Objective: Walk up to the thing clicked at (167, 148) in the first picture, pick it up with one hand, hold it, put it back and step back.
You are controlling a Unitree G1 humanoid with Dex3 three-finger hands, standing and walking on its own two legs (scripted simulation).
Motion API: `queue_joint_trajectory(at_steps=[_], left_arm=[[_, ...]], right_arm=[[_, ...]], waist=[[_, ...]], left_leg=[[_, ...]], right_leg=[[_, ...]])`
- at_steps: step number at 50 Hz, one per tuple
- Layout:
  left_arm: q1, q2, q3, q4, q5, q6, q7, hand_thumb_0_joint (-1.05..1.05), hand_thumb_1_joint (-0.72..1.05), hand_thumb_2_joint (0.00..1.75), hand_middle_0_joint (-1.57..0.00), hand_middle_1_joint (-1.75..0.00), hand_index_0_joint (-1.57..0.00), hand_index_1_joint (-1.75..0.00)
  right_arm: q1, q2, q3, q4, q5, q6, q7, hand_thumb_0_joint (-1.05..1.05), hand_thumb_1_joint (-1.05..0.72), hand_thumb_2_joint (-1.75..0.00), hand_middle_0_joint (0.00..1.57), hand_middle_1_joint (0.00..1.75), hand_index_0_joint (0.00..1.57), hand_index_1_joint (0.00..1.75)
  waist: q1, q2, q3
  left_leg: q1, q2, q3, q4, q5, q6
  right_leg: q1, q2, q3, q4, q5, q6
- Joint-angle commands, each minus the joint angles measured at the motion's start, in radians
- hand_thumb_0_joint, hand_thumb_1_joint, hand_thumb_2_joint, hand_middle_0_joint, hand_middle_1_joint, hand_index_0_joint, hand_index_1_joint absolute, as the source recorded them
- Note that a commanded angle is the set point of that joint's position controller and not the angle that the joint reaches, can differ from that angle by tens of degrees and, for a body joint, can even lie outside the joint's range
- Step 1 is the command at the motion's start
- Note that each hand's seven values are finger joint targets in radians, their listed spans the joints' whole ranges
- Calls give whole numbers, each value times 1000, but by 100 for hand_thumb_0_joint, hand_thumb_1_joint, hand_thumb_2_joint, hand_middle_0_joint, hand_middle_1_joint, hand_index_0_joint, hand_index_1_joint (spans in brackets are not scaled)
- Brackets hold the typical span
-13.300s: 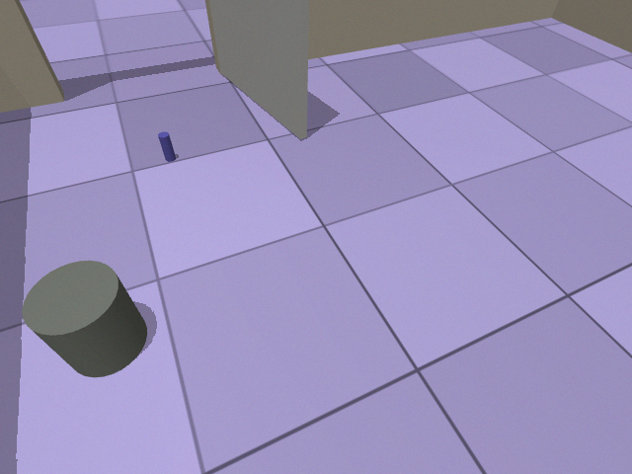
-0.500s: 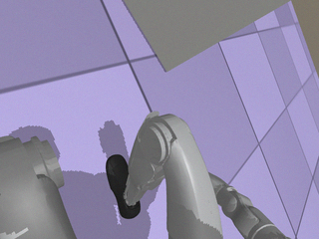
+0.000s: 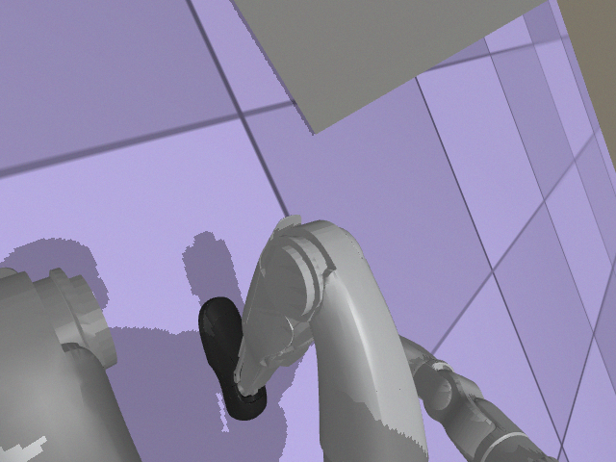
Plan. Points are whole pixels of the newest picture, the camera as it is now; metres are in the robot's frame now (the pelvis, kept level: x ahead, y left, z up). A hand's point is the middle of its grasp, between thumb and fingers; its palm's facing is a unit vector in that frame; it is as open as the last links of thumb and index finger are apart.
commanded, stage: close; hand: left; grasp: from the side
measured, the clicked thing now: out of the picture +0.45 +0.33 -0.21
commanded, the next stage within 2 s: settle in 0.04 s
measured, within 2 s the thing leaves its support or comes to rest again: leaves its support in 0.38 s
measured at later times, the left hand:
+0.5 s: hand out of the picture +0.44 +0.32 -0.17, palm faces +0.43 -0.90 -0.01, open 7.9 cm
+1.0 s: hand out of the picture +0.42 +0.35 -0.05, palm faces +0.42 -0.91 -0.03, open 7.6 cm
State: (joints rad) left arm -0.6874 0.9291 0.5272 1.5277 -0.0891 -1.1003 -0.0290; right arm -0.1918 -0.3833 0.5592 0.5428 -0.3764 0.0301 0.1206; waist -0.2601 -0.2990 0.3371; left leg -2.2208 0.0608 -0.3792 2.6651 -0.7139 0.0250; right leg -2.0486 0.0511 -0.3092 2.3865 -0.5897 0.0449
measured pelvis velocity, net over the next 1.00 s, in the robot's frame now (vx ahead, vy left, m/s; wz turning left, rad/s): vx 0.01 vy -0.01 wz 0.08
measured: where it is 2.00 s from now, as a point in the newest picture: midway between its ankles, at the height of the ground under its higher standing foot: (166, 421)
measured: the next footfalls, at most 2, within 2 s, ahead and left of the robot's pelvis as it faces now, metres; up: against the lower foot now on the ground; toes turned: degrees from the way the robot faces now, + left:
none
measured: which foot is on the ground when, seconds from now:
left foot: down 0.00-1.00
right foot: down 0.00-1.00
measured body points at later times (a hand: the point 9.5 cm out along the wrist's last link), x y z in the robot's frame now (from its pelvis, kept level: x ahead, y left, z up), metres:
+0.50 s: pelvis +0.00 +0.00 +0.00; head +0.24 +0.20 +0.33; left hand +0.41 +0.37 -0.16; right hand +0.18 -0.24 -0.03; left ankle +0.08 +0.12 -0.25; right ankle +0.15 -0.11 -0.25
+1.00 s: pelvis +0.01 -0.01 +0.02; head +0.20 +0.15 +0.40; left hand +0.39 +0.40 -0.05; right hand +0.19 -0.25 -0.04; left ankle +0.08 +0.12 -0.25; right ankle +0.15 -0.11 -0.25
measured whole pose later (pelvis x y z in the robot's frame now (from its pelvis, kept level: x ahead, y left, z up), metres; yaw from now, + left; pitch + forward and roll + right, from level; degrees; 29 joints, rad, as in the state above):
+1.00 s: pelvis +0.01 -0.01 +0.02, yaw +4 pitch +22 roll -14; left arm -0.65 0.69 0.47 1.05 -0.12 -0.74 -0.12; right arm 0.00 -0.33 0.28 0.59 -0.20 0.07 0.11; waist -0.18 -0.12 0.08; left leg -2.27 0.06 -0.24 2.54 -0.69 0.03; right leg -2.13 0.00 -0.22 2.35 -0.63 0.02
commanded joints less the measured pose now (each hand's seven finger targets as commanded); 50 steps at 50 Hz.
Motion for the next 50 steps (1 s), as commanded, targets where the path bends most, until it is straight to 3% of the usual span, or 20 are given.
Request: queue_joint_trajectory(at_steps=[1, 8, 15, 17, 22, 23, 27, 31, 32, 35, 41, 43, 47, 50], left_arm=[[-223, 164, -3, -124, -6, -73, 3, 0, 57, 101, -97, -101, -97, -100], [-241, 161, -13, -108, 5, -70, 11, 0, 56, 121, -116, -124, -114, -125], [-223, 183, 9, -169, -6, -60, 1, 0, 54, 128, -122, -132, -121, -134], [-242, 178, 17, -196, -13, -57, 3, 0, 52, 131, -125, -137, -125, -139], [-234, 196, 33, -280, 1, -34, 2, 0, 47, 135, -131, -143, -131, -145], [-228, 173, 21, -294, 4, -26, -4, 0, 47, 136, -132, -144, -131, -146], [-225, 147, 13, -351, -2, 17, -18, 0, 39, 138, -136, -148, -136, -150], [-199, 115, 29, -423, -29, 66, -29, 0, 33, 140, -139, -152, -138, -154], [-193, 86, 6, -433, -32, 81, -35, 0, 31, 139, -139, -152, -139, -154], [-200, 73, -2, -508, -30, 117, -53, 0, 33, 138, -140, -151, -140, -153], [-233, -8, -43, -616, -41, 205, -85, 0, 34, 138, -141, -151, -141, -153], [-216, -11, -36, -635, -39, 238, -90, 0, 34, 137, -138, -150, -138, -152], [-224, -55, -44, -667, -41, 293, -90, 0, 36, 136, -136, -148, -136, -149], [-192, -56, -28, -672, -39, 325, -95, 0, 37, 136, -136, -148, -136, -149]], right_arm=[[30, -365, -118, -5, -3, 14, -22, 0, -87, -89, 20, 30, 20, 30], [26, -370, -117, -4, -4, 22, -20, 0, -90, -90, 20, 30, 20, 30], [40, -361, -120, 5, -4, 29, -23, 0, -90, -90, 20, 30, 20, 30], [42, -365, -125, 4, 0, 30, -22, 0, -90, -90, 20, 30, 20, 30], [63, -352, -145, 13, 3, 39, -21, 0, -90, -90, 20, 30, 20, 30], [58, -347, -152, 9, 5, 40, -21, 0, -90, -90, 20, 30, 20, 30], [73, -344, -183, 9, 26, 41, -21, 0, -90, -90, 20, 30, 20, 30], [101, -334, -219, 2, 55, 40, -18, 0, -90, -90, 20, 30, 20, 30], [114, -329, -230, 5, 60, 39, -17, 0, -90, -90, 20, 30, 20, 30], [142, -316, -263, 8, 83, 37, -18, 0, -90, -90, 20, 30, 20, 30], [215, -289, -332, 16, 131, 36, -21, 0, -89, -90, 20, 30, 20, 30], [235, -271, -351, 19, 149, 35, -23, 0, -89, -90, 20, 30, 20, 30], [279, -251, -384, 23, 178, 40, -27, 0, -88, -89, 20, 30, 20, 30], [294, -237, -406, 12, 197, 43, -30, 0, -88, -89, 20, 30, 20, 30]], waist=[[-136, 580, -537], [-148, 587, -521], [-119, 623, -594], [-127, 629, -586], [-101, 673, -635], [-98, 672, -641], [-85, 675, -650], [-48, 640, -682], [-56, 641, -694], [-28, 646, -732], [-9, 668, -779], [18, 649, -789], [31, 618, -814], [53, 591, -853]], left_leg=[[387, 51, 55, -342, 112, -47], [401, 54, 40, -353, 118, -54], [451, 55, 62, -336, 208, -56], [439, 54, 58, -348, 186, -56], [466, 53, 72, -359, 197, -59], [469, 53, 75, -359, 201, -60], [443, 48, 90, -379, 157, -56], [402, 38, 108, -392, 108, -44], [393, 35, 115, -397, 105, -41], [398, 30, 128, -408, 112, -40], [400, 20, 148, -448, 82, -35], [374, 13, 164, -460, 64, -30], [367, 4, 181, -476, 67, -24], [369, -3, 196, -493, 66, -20]], right_leg=[[249, 50, -60, -152, 146, -43], [231, 48, -69, -150, 149, -44], [283, 53, -54, -155, 207, -45], [272, 49, -59, -152, 191, -46], [280, 46, -46, -153, 191, -50], [271, 45, -44, -153, 192, -51], [244, 40, -33, -159, 164, -54], [236, 38, -17, -175, 131, -57], [245, 38, -14, -178, 131, -56], [220, 33, 2, -179, 131, -62], [161, 21, 28, -186, 102, -73], [155, 18, 40, -193, 79, -75], [144, 11, 56, -212, 74, -78], [151, 4, 71, -227, 60, -79]])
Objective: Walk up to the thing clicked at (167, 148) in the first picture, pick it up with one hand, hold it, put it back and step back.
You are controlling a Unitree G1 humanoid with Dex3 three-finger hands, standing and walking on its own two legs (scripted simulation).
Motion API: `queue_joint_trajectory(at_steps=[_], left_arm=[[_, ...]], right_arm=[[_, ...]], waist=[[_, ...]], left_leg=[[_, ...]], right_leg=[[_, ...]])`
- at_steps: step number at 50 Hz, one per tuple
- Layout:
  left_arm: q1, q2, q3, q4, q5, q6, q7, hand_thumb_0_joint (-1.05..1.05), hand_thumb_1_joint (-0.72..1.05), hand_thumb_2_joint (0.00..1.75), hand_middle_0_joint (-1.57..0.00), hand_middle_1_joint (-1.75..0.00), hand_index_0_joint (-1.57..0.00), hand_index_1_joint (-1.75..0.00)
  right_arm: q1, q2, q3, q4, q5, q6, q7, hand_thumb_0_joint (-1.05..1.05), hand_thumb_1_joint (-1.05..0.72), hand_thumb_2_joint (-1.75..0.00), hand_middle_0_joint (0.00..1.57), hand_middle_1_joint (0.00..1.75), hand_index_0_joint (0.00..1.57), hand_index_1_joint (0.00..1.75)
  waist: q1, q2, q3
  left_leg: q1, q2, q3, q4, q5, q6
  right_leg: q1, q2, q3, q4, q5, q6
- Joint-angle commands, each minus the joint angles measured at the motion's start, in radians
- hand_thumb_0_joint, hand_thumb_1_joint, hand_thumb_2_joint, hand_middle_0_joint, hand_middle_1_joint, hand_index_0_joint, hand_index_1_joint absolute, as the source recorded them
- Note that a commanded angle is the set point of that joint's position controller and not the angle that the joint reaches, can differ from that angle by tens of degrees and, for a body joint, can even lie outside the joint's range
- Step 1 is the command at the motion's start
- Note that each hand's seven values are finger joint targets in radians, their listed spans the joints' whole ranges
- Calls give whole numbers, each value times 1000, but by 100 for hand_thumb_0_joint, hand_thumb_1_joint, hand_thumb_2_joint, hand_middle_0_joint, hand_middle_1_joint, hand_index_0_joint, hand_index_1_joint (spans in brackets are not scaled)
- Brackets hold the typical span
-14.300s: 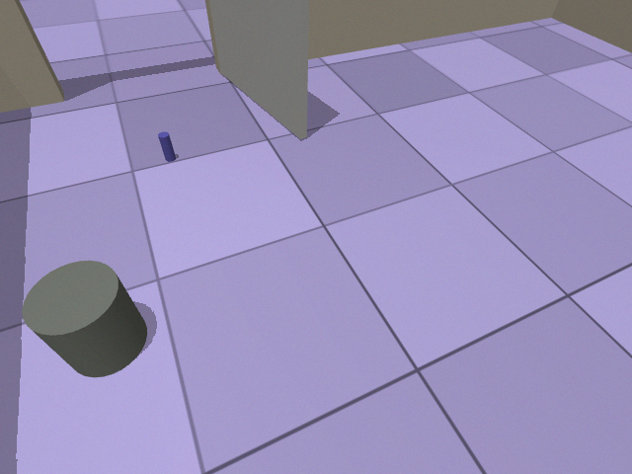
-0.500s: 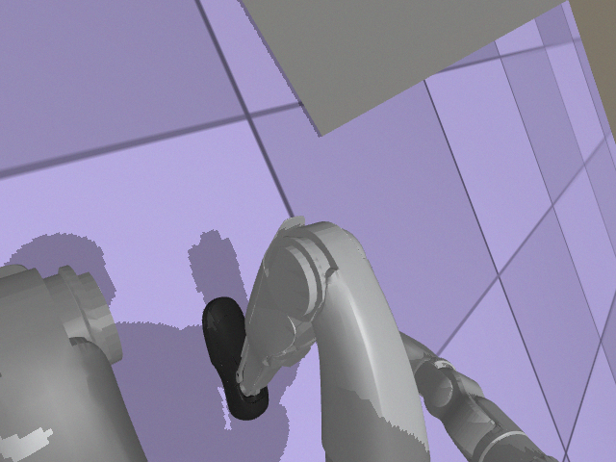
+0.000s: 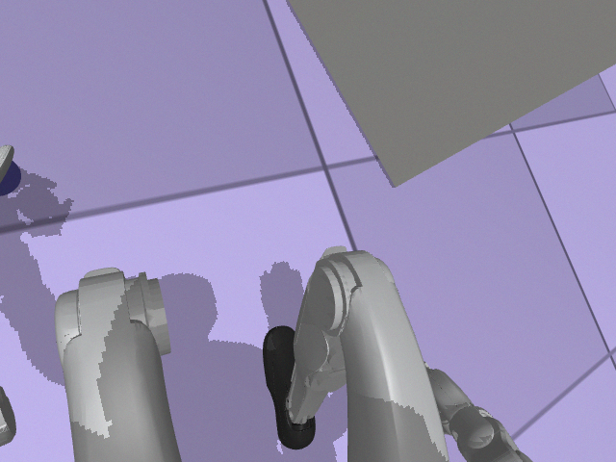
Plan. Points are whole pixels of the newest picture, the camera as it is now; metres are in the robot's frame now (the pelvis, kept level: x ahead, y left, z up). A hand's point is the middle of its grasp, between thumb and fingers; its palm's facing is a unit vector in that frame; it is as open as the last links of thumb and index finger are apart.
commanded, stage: settle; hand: left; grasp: from the side
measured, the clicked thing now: out of the picture +0.44 +0.33 -0.10
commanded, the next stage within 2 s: lift in 1.26 s
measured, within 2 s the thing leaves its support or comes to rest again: neither
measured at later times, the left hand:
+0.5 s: hand out of the picture +0.45 +0.33 -0.01, palm faces +0.34 -0.94 -0.04, open 7.6 cm
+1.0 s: hand out of the picture +0.45 +0.32 +0.03, palm faces +0.36 -0.93 -0.04, open 7.6 cm
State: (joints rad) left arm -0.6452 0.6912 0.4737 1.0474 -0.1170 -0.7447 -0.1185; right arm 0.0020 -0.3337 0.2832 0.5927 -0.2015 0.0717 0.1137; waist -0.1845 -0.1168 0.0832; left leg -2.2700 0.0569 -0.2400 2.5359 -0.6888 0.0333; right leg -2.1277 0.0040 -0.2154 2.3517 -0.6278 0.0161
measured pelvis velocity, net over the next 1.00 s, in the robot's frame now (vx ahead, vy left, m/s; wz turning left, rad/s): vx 0.01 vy -0.01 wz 0.12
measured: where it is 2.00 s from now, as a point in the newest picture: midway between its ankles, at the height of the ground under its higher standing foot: (223, 430)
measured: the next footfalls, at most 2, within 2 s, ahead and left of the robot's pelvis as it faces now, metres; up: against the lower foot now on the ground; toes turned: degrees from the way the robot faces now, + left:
none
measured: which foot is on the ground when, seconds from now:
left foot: down 0.00-1.00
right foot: down 0.00-1.00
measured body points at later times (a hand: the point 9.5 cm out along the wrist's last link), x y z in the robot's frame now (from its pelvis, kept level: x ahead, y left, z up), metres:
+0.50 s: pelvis +0.02 -0.01 +0.03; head +0.23 +0.09 +0.42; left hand +0.42 +0.38 +0.00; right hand +0.18 -0.26 -0.07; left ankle +0.08 +0.12 -0.28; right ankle +0.13 -0.11 -0.28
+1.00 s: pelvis +0.01 -0.01 +0.05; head +0.22 +0.08 +0.45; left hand +0.42 +0.37 +0.03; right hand +0.17 -0.26 -0.06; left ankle +0.08 +0.12 -0.28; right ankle +0.13 -0.11 -0.28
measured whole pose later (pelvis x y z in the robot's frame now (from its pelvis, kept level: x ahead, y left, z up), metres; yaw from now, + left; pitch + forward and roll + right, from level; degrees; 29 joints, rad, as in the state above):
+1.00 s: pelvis +0.01 -0.01 +0.05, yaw +7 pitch +32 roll -7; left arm -0.71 0.53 0.50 0.97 -0.11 -0.57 -0.19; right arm 0.10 -0.29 0.09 0.63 -0.08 0.04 0.05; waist -0.14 -0.02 -0.09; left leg -2.19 0.05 -0.10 2.31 -0.69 0.01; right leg -2.12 -0.03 -0.11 2.24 -0.68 -0.02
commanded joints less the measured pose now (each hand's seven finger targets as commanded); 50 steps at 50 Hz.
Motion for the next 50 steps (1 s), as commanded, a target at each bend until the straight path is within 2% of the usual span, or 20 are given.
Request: queue_joint_trajectory(at_steps=[1, 6, 9, 10, 12, 13, 15, 17, 21, 22, 26, 29, 32, 33, 38, 41, 46, 48, 49, 50], left_arm=[[-293, 181, 5, -246, -5, -26, -11, 0, 38, 136, -136, -148, -137, -149], [-278, 189, 45, -277, -16, 6, -17, 0, 37, 135, -136, -147, -136, -149], [-283, 139, 25, -277, -26, 20, -36, 0, 38, 137, -136, -149, -136, -150], [-309, 176, 47, -311, -27, 20, -42, 0, 39, 136, -137, -148, -137, -150], [-243, 161, 49, -243, -32, 39, -62, 0, 36, 135, -136, -147, -136, -148], [-261, 142, 25, -255, -30, 44, -71, 0, 35, 135, -136, -148, -136, -149], [-291, 169, 60, -290, -42, 48, -80, 0, 33, 134, -135, -146, -135, -148], [-295, 149, 60, -308, -59, 59, -95, 0, 31, 133, -135, -146, -135, -148], [-317, 142, 59, -289, -53, 74, -105, 0, 28, 134, -136, -146, -135, -148], [-305, 154, 85, -294, -55, 77, -104, 0, 28, 133, -136, -146, -135, -148], [-301, 118, 67, -273, -44, 89, -107, 0, 27, 133, -135, -145, -135, -147], [-296, 113, 84, -268, -45, 95, -104, 0, 28, 133, -135, -145, -135, -147], [-310, 118, 82, -288, -35, 100, -101, 0, 29, 134, -136, -146, -136, -148], [-317, 101, 60, -284, -33, 103, -100, 0, 28, 134, -137, -146, -137, -148], [-343, 95, 63, -293, -26, 100, -89, 0, 25, 134, -137, -146, -136, -148], [-360, 100, 66, -314, -25, 100, -87, 0, 29, 134, -137, -146, -137, -148], [-346, 64, 53, -270, -17, 107, -74, 0, 30, 136, -136, -146, -136, -148], [-352, 80, 67, -272, -6, 107, -66, 0, 31, 137, -137, -146, -136, -148], [-340, 86, 65, -262, -3, 107, -66, 0, 31, 136, -136, -145, -135, -147], [-348, 70, 51, -254, -1, 106, -63, 0, 30, 137, -137, -147, -137, -149]], right_arm=[[110, -285, -142, -31, 25, 2, -25, 0, -87, -89, 20, 30, 20, 30], [126, -262, -168, -38, 53, 2, -34, 0, -88, -89, 20, 30, 20, 30], [151, -254, -184, -20, 63, -2, -39, 0, -88, -89, 20, 30, 20, 30], [163, -252, -188, -18, 67, -3, -42, 0, -88, -89, 20, 30, 20, 30], [161, -249, -197, -21, 80, -4, -48, 0, -88, -90, 20, 30, 20, 30], [169, -238, -197, -18, 80, -6, -48, 0, -88, -90, 20, 30, 20, 30], [179, -237, -207, -17, 88, -8, -54, 0, -88, -90, 20, 30, 20, 30], [187, -231, -215, -19, 96, -13, -56, 0, -88, -90, 20, 30, 20, 30], [196, -217, -227, -12, 102, -23, -63, 0, -88, -90, 20, 30, 20, 30], [201, -219, -231, -11, 106, -22, -65, 0, -89, -90, 20, 30, 20, 30], [207, -212, -242, -10, 110, -25, -69, 0, -89, -90, 20, 30, 20, 30], [213, -208, -249, -9, 112, -29, -70, 0, -88, -90, 20, 30, 20, 30], [215, -203, -259, -15, 114, -31, -73, 0, -89, -90, 20, 30, 20, 30], [210, -198, -260, -16, 113, -32, -73, 0, -89, -90, 20, 30, 20, 30], [219, -191, -267, -12, 115, -39, -75, 0, -89, -90, 20, 30, 20, 30], [228, -189, -270, -5, 114, -43, -76, 0, -89, -90, 20, 30, 20, 30], [226, -186, -273, -1, 117, -43, -77, 0, -89, -90, 20, 30, 20, 30], [239, -187, -275, 1, 116, -40, -76, 0, -89, -90, 20, 30, 20, 30], [231, -188, -276, -3, 118, -41, -76, 0, -89, -90, 20, 30, 20, 30], [230, -181, -276, -6, 118, -42, -76, 0, -89, -90, 20, 30, 20, 30]], waist=[[-25, 434, -613], [9, 425, -674], [-3, 420, -676], [4, 422, -717], [17, 390, -708], [7, 380, -716], [21, 363, -757], [29, 363, -785], [30, 345, -793], [43, 348, -797], [43, 347, -802], [49, 324, -806], [54, 326, -831], [49, 321, -822], [46, 309, -820], [48, 324, -850], [48, 326, -811], [48, 332, -809], [55, 335, -803], [47, 317, -802]], left_leg=[[428, 1, 63, -367, 50, -29], [450, -7, 79, -398, 40, -26], [463, -10, 90, -407, 48, -25], [472, -10, 96, -403, 74, -26], [461, -13, 107, -407, 93, -20], [450, -13, 115, -398, 106, -18], [454, -15, 123, -399, 122, -14], [465, -17, 134, -405, 133, -13], [455, -18, 142, -408, 147, -11], [464, -20, 143, -416, 151, -11], [487, -19, 146, -435, 164, -15], [483, -21, 152, -441, 173, -12], [505, -21, 157, -449, 173, -10], [490, -20, 162, -448, 156, -8], [498, -24, 165, -473, 124, -7], [524, -24, 167, -474, 149, -8], [545, -25, 161, -501, 162, -12], [552, -25, 157, -512, 153, -14], [546, -26, 158, -519, 140, -13], [534, -27, 162, -515, 125, -10]], right_leg=[[226, 51, -17, -192, 107, -53], [220, 42, 4, -205, 77, -56], [221, 37, 14, -219, 86, -55], [242, 37, 19, -219, 102, -56], [246, 34, 29, -231, 112, -55], [267, 35, 36, -234, 121, -54], [293, 32, 45, -247, 135, -52], [319, 28, 56, -257, 142, -50], [328, 26, 68, -268, 148, -51], [330, 24, 69, -270, 149, -52], [324, 21, 71, -277, 149, -55], [345, 18, 77, -288, 157, -52], [347, 19, 85, -301, 152, -52], [349, 20, 90, -306, 140, -51], [349, 19, 93, -331, 107, -52], [364, 17, 96, -328, 131, -52], [328, 12, 94, -331, 132, -57], [323, 12, 91, -334, 123, -58], [319, 11, 93, -335, 111, -59], [326, 14, 94, -343, 99, -58]])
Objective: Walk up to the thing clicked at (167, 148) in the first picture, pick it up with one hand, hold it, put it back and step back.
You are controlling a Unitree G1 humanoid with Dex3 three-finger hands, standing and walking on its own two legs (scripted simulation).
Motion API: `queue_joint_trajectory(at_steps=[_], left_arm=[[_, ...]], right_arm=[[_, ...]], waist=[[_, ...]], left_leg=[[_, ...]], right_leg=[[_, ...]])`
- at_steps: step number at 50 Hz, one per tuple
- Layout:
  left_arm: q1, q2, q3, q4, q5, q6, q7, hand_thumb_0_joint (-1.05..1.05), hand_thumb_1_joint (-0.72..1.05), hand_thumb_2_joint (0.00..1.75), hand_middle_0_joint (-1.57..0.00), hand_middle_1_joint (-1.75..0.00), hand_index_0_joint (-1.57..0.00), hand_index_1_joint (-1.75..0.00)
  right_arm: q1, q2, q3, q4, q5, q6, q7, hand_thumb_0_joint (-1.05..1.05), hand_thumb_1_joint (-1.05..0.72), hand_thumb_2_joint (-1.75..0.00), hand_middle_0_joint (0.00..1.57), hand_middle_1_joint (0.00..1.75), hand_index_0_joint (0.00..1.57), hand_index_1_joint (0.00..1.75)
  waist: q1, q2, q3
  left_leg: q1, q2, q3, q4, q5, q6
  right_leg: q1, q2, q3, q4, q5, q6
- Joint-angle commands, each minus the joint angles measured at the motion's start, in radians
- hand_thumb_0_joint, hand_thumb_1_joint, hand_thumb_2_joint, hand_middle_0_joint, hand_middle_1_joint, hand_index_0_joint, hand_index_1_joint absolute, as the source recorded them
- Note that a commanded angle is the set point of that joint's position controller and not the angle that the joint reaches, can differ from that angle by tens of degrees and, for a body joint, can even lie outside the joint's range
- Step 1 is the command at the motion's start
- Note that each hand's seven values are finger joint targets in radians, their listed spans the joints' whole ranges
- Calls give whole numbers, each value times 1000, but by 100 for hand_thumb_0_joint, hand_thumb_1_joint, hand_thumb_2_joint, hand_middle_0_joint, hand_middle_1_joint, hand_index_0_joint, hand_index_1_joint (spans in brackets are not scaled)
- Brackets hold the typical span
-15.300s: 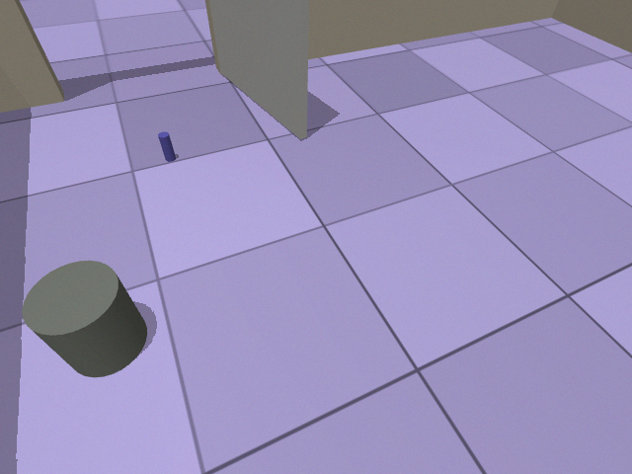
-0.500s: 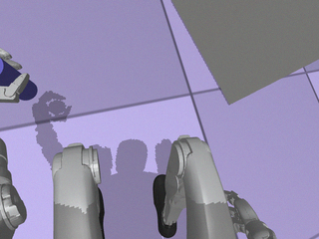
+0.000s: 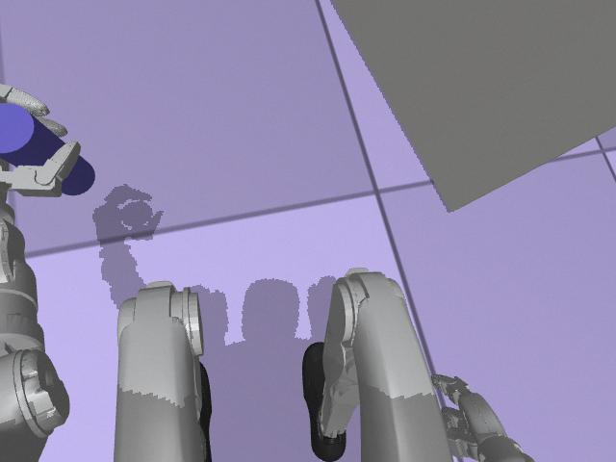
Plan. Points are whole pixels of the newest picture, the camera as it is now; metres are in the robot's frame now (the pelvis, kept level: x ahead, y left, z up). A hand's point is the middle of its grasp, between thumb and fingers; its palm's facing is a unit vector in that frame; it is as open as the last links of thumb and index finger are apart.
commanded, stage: settle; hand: left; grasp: from the side
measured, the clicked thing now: (45, 156) +0.47 +0.28 -0.05
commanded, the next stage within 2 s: lift in 0.26 s
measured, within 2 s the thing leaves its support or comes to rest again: neither
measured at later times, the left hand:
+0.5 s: hand (35, 134) +0.47 +0.27 -0.01, palm faces +0.24 -0.97 -0.05, open 7.6 cm
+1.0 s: hand out of the picture +0.44 +0.27 +0.10, palm faces +0.23 -0.97 -0.03, open 7.6 cm
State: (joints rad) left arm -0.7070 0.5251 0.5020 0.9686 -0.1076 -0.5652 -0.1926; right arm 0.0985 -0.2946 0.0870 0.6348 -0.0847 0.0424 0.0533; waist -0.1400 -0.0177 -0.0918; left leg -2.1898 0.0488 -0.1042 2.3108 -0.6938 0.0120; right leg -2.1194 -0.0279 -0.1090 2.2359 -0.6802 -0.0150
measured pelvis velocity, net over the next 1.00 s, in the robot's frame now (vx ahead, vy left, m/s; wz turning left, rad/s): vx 0.01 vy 0.00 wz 0.04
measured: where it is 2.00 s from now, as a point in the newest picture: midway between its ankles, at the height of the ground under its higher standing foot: (261, 432)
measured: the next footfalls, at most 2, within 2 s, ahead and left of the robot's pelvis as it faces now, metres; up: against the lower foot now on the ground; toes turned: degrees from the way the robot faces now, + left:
none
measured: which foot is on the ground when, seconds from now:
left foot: down 0.00-1.00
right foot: down 0.00-1.00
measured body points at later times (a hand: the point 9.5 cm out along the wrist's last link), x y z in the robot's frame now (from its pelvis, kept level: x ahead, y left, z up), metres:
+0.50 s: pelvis +0.00 +0.00 +0.01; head +0.21 +0.06 +0.41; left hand +0.45 +0.33 +0.00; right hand +0.12 -0.27 -0.10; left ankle +0.08 +0.12 -0.33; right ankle +0.10 -0.12 -0.33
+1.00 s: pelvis +0.01 +0.00 +0.09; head +0.19 +0.04 +0.51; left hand +0.42 +0.32 +0.11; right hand +0.16 -0.26 -0.02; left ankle +0.08 +0.12 -0.33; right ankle +0.10 -0.12 -0.33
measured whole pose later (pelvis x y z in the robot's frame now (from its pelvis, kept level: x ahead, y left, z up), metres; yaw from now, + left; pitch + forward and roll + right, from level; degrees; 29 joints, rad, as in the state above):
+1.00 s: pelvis +0.01 +0.00 +0.09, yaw +3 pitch +33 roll -5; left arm -0.53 0.38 0.41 0.69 -0.16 -0.42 -0.18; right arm 0.15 -0.27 0.01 0.61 0.01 0.02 0.00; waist -0.08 0.02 -0.19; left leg -1.91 0.05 -0.06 2.01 -0.68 0.01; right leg -1.86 -0.03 -0.08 1.96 -0.67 -0.01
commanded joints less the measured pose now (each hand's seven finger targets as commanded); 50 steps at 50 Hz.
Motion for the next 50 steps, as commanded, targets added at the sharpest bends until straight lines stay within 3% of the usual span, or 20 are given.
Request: queue_joint_trajectory(at_steps=[1, 3, 9, 13, 18, 19, 21, 22, 23, 27, 31, 33, 36, 37, 38, 39, 41, 45, 47, 50], left_arm=[[-295, 221, 20, -179, -14, -77, 10, 0, 29, 138, -137, -148, -137, -150], [-324, 253, 36, -225, -16, -86, 8, 0, 31, 137, -137, -146, -137, -148], [-307, 242, 22, -170, -10, -81, 10, 0, 29, 137, -135, -146, -135, -148], [-356, 239, 24, -220, -18, -90, 16, 0, 28, 138, -136, -146, -135, -148], [-309, 226, 19, -154, -1, -81, 22, 0, 30, 137, -134, -144, -134, -146], [-310, 218, 12, -148, 2, -79, 21, 0, 30, 129, -137, -147, -140, -145], [-310, 235, 30, -188, -3, -82, 21, 0, 28, 127, -137, -149, -140, -147], [-311, 232, 17, -193, -2, -80, 16, 0, 26, 128, -137, -149, -140, -147], [-335, 251, 42, -245, -11, -83, 13, 0, 29, 128, -137, -149, -140, -147], [-297, 220, 22, -235, -22, -69, -13, 0, 29, 128, -138, -149, -141, -147], [-281, 202, -3, -280, -33, -48, -29, 0, 28, 127, -136, -147, -139, -146], [-292, 219, 26, -324, -47, -36, -21, 0, 28, 127, -136, -147, -139, -146], [-245, 139, -21, -308, -61, -11, -19, 0, 27, 127, -136, -147, -139, -145], [-251, 174, 3, -347, -60, -7, -13, 0, 29, 127, -135, -146, -138, -144], [-197, 153, -16, -312, -51, 5, -13, 0, 29, 126, -134, -145, -138, -143], [-223, 170, -9, -378, -56, 6, -11, 0, 29, 125, -134, -145, -137, -143], [-212, 125, -39, -428, -64, 17, -15, 0, 28, 125, -134, -145, -137, -143], [-116, 135, -17, -460, -73, 56, 6, 0, 29, 122, -132, -142, -135, -140], [-122, 89, -52, -515, -80, 73, 16, 0, 30, 123, -130, -142, -134, -139], [-60, 77, -47, -567, -76, 100, 39, 0, 33, 124, -130, -141, -134, -139]], right_arm=[[133, -221, -79, -47, 2, -14, -15, 0, -89, -90, 20, 30, 20, 30], [142, -220, -81, -46, 1, -15, -15, 0, -89, -90, 20, 30, 20, 30], [147, -215, -85, -38, 3, -20, -17, 0, -89, -90, 20, 30, 20, 30], [165, -210, -86, -28, 2, -21, -16, 0, -89, -90, 20, 30, 20, 30], [160, -210, -91, -27, 4, -19, -17, 0, -89, -90, 20, 30, 20, 30], [161, -212, -89, -28, 3, -18, -16, 0, -92, -90, 20, 30, 20, 30], [169, -214, -92, -26, 6, -17, -16, 0, -92, -90, 20, 30, 20, 30], [164, -212, -94, -35, 6, -18, -16, 0, -93, -90, 20, 30, 20, 30], [178, -213, -97, -29, 7, -18, -16, 0, -92, -90, 20, 30, 20, 30], [177, -209, -111, -33, 20, -23, -21, 0, -92, -90, 20, 30, 20, 30], [167, -204, -120, -51, 34, -27, -29, 0, -92, -90, 20, 30, 20, 30], [180, -201, -128, -50, 40, -27, -33, 0, -92, -90, 20, 30, 20, 30], [160, -191, -129, -69, 54, -35, -40, 0, -92, -90, 20, 30, 20, 30], [172, -195, -133, -62, 58, -36, -44, 0, -92, -90, 20, 30, 20, 30], [164, -191, -137, -75, 61, -37, -46, 0, -92, -90, 20, 30, 20, 30], [165, -186, -140, -77, 62, -38, -48, 0, -92, -90, 20, 30, 20, 30], [165, -178, -143, -83, 68, -42, -51, 0, -91, -90, 20, 30, 20, 30], [154, -174, -147, -110, 86, -47, -60, 0, -91, -90, 20, 30, 20, 30], [149, -165, -146, -109, 94, -49, -65, 0, -90, -90, 20, 30, 20, 30], [154, -157, -152, -110, 100, -51, -71, 0, -90, -90, 20, 30, 20, 30]], waist=[[-3, 212, -613], [0, 226, -639], [4, 209, -648], [0, 218, -677], [7, 212, -653], [2, 220, -635], [17, 218, -676], [16, 228, -696], [20, 233, -726], [17, 227, -712], [34, 227, -732], [43, 218, -760], [27, 175, -715], [38, 176, -704], [37, 166, -702], [46, 154, -715], [44, 174, -723], [69, 142, -721], [61, 143, -704], [78, 149, -700]], left_leg=[[453, -20, 21, -297, 118, 11], [460, -21, 27, -302, 109, 11], [466, -22, 39, -304, 112, 14], [476, -24, 46, -302, 140, 13], [488, -24, 40, -317, 141, 12], [490, -24, 36, -323, 142, 11], [517, -25, 39, -326, 173, 10], [523, -25, 40, -329, 173, 10], [537, -26, 45, -325, 200, 12], [542, -26, 43, -360, 153, 11], [565, -26, 48, -391, 137, 12], [583, -28, 57, -399, 143, 13], [575, -29, 48, -430, 112, 18], [589, -27, 45, -445, 113, 16], [582, -29, 50, -454, 107, 19], [583, -28, 58, -455, 102, 22], [622, -29, 55, -487, 107, 18], [672, -26, 47, -548, 115, 20], [712, -24, 40, -581, 118, 18], [785, -22, 35, -626, 175, 13]], right_leg=[[302, 44, -15, -229, 143, -26], [323, 44, -12, -237, 138, -25], [342, 45, -1, -255, 139, -23], [366, 43, 5, -258, 165, -23], [340, 43, 2, -261, 159, -27], [331, 40, 0, -258, 160, -28], [358, 39, 2, -260, 183, -27], [370, 41, 3, -261, 182, -27], [398, 39, 5, -263, 210, -25], [385, 39, 9, -287, 168, -27], [410, 36, 22, -317, 155, -29], [447, 35, 32, -341, 162, -27], [443, 34, 31, -382, 135, -25], [446, 33, 34, -392, 137, -26], [469, 33, 38, -412, 131, -23], [492, 35, 49, -432, 125, -22], [513, 32, 49, -457, 130, -23], [589, 31, 54, -516, 132, -20], [602, 31, 54, -542, 145, -22], [647, 30, 56, -577, 191, -23]])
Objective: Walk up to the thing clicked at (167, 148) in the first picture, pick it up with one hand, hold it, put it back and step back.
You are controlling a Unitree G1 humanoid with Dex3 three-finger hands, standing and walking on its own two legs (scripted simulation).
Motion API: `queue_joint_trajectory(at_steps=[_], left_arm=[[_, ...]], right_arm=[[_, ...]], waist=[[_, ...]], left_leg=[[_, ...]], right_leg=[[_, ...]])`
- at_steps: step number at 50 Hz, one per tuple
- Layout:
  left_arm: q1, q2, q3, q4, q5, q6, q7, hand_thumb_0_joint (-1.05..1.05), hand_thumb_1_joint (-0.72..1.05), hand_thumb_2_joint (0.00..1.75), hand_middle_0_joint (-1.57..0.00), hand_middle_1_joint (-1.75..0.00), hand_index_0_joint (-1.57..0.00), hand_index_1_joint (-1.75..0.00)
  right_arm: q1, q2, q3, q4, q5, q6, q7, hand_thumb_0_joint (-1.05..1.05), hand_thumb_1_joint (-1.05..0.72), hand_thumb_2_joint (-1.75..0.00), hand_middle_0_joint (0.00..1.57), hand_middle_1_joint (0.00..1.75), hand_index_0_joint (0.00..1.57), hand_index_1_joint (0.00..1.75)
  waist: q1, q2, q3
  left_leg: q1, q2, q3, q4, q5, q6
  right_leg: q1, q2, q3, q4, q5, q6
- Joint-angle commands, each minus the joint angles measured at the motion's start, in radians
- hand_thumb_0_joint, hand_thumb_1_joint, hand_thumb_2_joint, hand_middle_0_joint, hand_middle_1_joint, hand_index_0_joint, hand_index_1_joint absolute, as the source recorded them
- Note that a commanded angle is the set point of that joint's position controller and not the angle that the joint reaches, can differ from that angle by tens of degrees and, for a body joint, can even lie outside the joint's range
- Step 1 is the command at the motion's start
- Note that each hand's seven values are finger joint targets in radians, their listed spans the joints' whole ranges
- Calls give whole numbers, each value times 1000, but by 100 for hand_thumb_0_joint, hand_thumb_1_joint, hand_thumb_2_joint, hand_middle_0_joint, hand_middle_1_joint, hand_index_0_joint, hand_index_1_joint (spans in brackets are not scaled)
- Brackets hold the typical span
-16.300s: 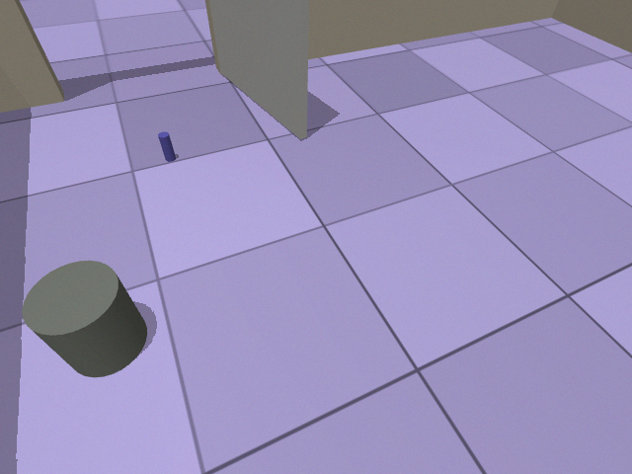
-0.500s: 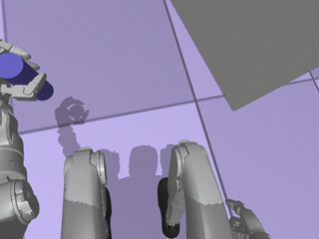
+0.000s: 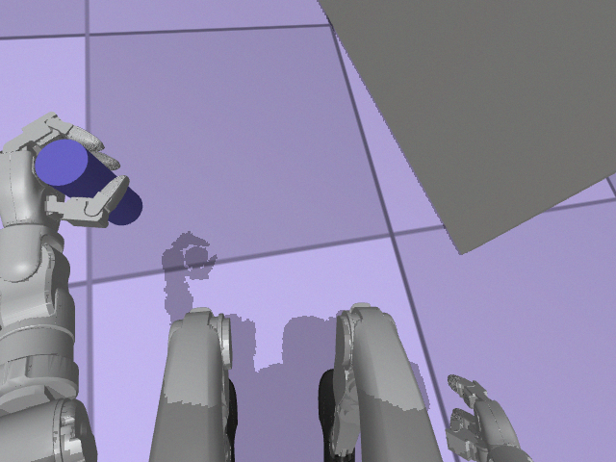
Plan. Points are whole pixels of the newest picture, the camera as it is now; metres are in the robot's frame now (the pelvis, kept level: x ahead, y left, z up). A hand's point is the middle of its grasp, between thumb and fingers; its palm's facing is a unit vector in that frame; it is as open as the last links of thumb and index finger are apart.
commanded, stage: lift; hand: left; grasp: from the side
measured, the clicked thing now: (97, 188) +0.44 +0.25 -0.02
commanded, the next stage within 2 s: hold in 1.50 s
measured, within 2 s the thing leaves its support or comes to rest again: neither
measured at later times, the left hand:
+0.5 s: hand (2, 106) +0.40 +0.23 +0.18, palm faces +0.20 -0.98 -0.04, open 7.6 cm
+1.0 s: hand out of the picture +0.40 +0.20 +0.27, palm faces +0.20 -0.98 -0.03, open 7.5 cm
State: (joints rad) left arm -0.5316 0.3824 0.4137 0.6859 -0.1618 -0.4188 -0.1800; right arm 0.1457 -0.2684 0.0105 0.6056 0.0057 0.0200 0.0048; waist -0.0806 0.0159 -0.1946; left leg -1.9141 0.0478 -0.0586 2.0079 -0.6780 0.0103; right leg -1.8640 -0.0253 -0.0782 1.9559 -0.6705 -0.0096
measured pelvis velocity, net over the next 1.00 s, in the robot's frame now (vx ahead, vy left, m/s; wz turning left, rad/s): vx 0.06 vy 0.00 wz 0.06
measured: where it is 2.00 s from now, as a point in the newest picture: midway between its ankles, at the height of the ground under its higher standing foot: (279, 447)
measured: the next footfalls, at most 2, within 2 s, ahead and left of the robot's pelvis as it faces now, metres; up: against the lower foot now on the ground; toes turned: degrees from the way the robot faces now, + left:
none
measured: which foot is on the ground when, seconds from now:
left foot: down 0.00-1.00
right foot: down 0.00-1.00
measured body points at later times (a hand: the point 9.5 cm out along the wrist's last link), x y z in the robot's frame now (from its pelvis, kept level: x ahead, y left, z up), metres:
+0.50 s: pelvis +0.04 +0.00 +0.15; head +0.16 +0.03 +0.58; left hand +0.39 +0.28 +0.19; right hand +0.20 -0.24 +0.04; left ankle +0.08 +0.12 -0.43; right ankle +0.09 -0.12 -0.42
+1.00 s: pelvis +0.06 +0.00 +0.23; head +0.14 +0.02 +0.67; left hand +0.38 +0.25 +0.27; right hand +0.20 -0.24 +0.12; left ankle +0.08 +0.12 -0.43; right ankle +0.08 -0.12 -0.43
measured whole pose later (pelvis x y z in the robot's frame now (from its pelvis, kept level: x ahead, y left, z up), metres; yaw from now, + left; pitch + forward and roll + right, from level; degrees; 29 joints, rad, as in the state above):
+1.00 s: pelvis +0.06 +0.00 +0.23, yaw +3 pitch +15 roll -2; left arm -0.16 0.21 0.17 0.37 -0.15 -0.31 -0.01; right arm 0.23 -0.22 0.00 0.62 0.02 -0.03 -0.03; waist -0.03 0.02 -0.10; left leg -0.90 0.04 -0.01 1.14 -0.51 0.00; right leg -0.86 -0.01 -0.06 1.10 -0.50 0.00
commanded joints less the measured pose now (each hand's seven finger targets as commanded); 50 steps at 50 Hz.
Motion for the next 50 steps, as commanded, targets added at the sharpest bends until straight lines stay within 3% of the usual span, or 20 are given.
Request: queue_joint_trajectory(at_steps=[1, 4, 5, 6, 9, 11, 12, 13, 14, 17, 18, 22, 27, 31, 33, 36, 37, 41, 45, 50], left_arm=[[-217, 217, 33, -302, -22, -38, 35, 0, 31, 124, -131, -142, -135, -140], [-167, 149, -21, -343, -21, -13, 48, 0, 31, 123, -131, -141, -134, -140], [-206, 144, -34, -421, -24, -13, 51, 0, 31, 123, -130, -141, -133, -139], [-139, 126, -52, -383, -21, 1, 52, 0, 31, 122, -129, -140, -132, -138], [-59, 148, -36, -437, -14, 24, 70, 0, 31, 120, -129, -139, -132, -137], [-96, 148, -35, -551, -31, 24, 81, 0, 28, 122, -128, -140, -132, -138], [-5, 131, -28, -468, -33, 45, 93, 0, 26, 122, -130, -142, -133, -140], [-41, 113, -56, -557, -43, 41, 94, 0, 26, 122, -129, -140, -132, -139], [-4, 116, -52, -566, -43, 49, 103, 0, 27, 122, -128, -140, -131, -138], [42, 92, -86, -581, -36, 64, 121, 0, 28, 124, -128, -140, -131, -139], [61, 54, -111, -561, -36, 66, 121, 0, 28, 125, -129, -142, -132, -140], [62, 46, -138, -544, -27, 70, 124, 0, 22, 123, -130, -142, -133, -140], [73, 44, -144, -541, -11, 70, 138, 0, 22, 123, -129, -141, -132, -139], [137, -2, -151, -518, -31, 66, 139, 0, 22, 123, -131, -141, -133, -140], [114, 34, -136, -554, -20, 57, 145, 0, 20, 121, -130, -140, -133, -139], [110, -19, -191, -544, -13, 49, 147, 0, 21, 121, -129, -139, -132, -138], [102, -3, -176, -544, -9, 45, 153, 0, 23, 122, -130, -139, -132, -138], [104, -11, -190, -543, -4, 38, 161, 0, 23, 120, -129, -138, -131, -137], [133, -32, -186, -529, -11, 34, 165, 0, 25, 121, -129, -138, -131, -138], [140, -39, -202, -530, 7, 32, 179, 0, 30, 123, -130, -139, -132, -138]], right_arm=[[95, -177, -74, -89, 13, -30, -24, 0, -90, -90, 20, 30, 20, 30], [88, -167, -79, -82, 18, -35, -27, 0, -90, -90, 20, 30, 20, 30], [86, -170, -83, -88, 21, -39, -30, 0, -91, -90, 20, 30, 20, 30], [77, -172, -83, -92, 24, -40, -31, 0, -91, -90, 20, 30, 20, 30], [82, -168, -89, -93, 28, -39, -36, 0, -91, -90, 20, 30, 20, 30], [66, -151, -79, -104, 34, -43, -39, 0, -91, -90, 20, 30, 20, 30], [74, -155, -87, -103, 34, -44, -42, 0, -91, -90, 20, 30, 20, 30], [65, -153, -85, -109, 38, -47, -43, 0, -90, -90, 20, 30, 20, 30], [64, -145, -84, -112, 40, -51, -46, 0, -91, -90, 20, 30, 20, 30], [62, -143, -85, -110, 42, -60, -54, 0, -91, -90, 20, 30, 20, 30], [61, -133, -79, -111, 42, -64, -54, 0, -91, -90, 20, 30, 20, 30], [76, -132, -82, -94, 38, -79, -56, 0, -91, -90, 20, 30, 20, 30], [80, -121, -78, -91, 32, -84, -53, 0, -91, -90, 20, 30, 20, 30], [83, -119, -75, -92, 29, -93, -46, 0, -91, -90, 20, 30, 20, 30], [82, -118, -76, -93, 27, -92, -44, 0, -91, -90, 20, 30, 20, 30], [83, -111, -73, -93, 22, -92, -44, 0, -91, -90, 20, 30, 20, 30], [82, -112, -73, -94, 21, -94, -44, 0, -91, -90, 20, 30, 20, 30], [82, -105, -70, -98, 16, -95, -48, 0, -92, -90, 20, 30, 20, 30], [95, -106, -72, -97, 14, -94, -47, 0, -92, -90, 20, 30, 20, 30], [73, -94, -68, -104, 11, -95, -47, 0, -91, -90, 20, 30, 20, 30]], waist=[[22, 98, -574], [13, 122, -524], [13, 140, -564], [16, 140, -540], [33, 123, -533], [35, 123, -546], [34, 71, -530], [29, 76, -525], [34, 72, -529], [33, 71, -465], [16, 59, -449], [8, 63, -387], [37, 78, -350], [43, 61, -324], [53, 75, -336], [32, 58, -299], [41, 61, -289], [41, 19, -264], [42, 16, -282], [45, 9, -195]], left_leg=[[507, -20, -5, -337, 147, 18], [582, -17, -19, -404, 120, 11], [633, -15, -24, -415, 151, 9], [670, -13, -39, -446, 153, 4], [731, -13, -39, -501, 167, 3], [757, -16, -37, -537, 174, 5], [747, -20, -22, -543, 189, 12], [770, -20, -23, -565, 190, 12], [787, -23, -16, -580, 205, 11], [851, -23, -17, -647, 213, 8], [876, -21, -21, -660, 239, 9], [943, -21, -14, -713, 302, 7], [1048, -21, -10, -811, 321, -1], [1100, -20, -9, -862, 372, -5], [1142, -20, -4, -888, 405, -6], [1166, -21, 4, -922, 409, -5], [1177, -23, 6, -936, 396, -5], [1174, -28, 21, -974, 364, 3], [1234, -30, 25, -1009, 412, 1], [1228, -33, 37, -1069, 330, 2]], right_leg=[[421, 29, 31, -327, 173, -25], [423, 28, 31, -370, 157, -28], [438, 26, 32, -381, 186, -29], [434, 25, 27, -389, 183, -30], [506, 26, 28, -451, 190, -27], [580, 26, 31, -491, 209, -23], [635, 29, 35, -524, 224, -18], [646, 30, 37, -541, 229, -20], [693, 30, 40, -567, 242, -16], [740, 31, 41, -624, 253, -16], [744, 34, 38, -640, 278, -15], [809, 35, 35, -698, 330, -14], [898, 35, 36, -782, 339, -17], [966, 36, 27, -829, 379, -15], [1002, 36, 29, -851, 404, -17], [1036, 37, 29, -887, 424, -14], [1042, 36, 30, -897, 410, -15], [1120, 34, 40, -958, 407, -6], [1175, 34, 40, -994, 455, -5], [1198, 31, 49, -1055, 385, -2]])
